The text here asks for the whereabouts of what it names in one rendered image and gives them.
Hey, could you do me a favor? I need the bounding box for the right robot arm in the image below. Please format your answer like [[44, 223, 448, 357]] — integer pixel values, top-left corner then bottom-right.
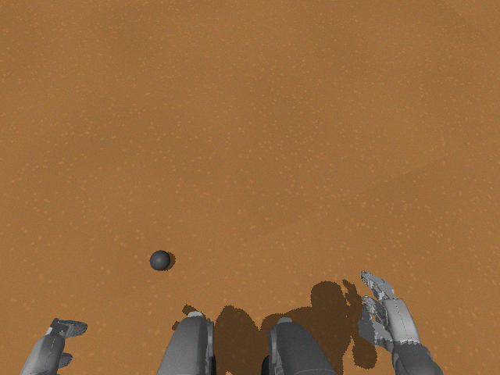
[[392, 341, 444, 375]]

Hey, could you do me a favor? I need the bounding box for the right robot hand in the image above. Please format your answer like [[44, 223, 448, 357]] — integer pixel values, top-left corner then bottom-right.
[[358, 271, 421, 354]]

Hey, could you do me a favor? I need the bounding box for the ball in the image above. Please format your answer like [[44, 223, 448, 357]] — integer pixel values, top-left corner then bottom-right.
[[150, 251, 170, 271]]

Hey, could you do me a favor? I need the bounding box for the left robot hand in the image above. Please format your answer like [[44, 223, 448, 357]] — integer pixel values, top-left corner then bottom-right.
[[20, 318, 88, 375]]

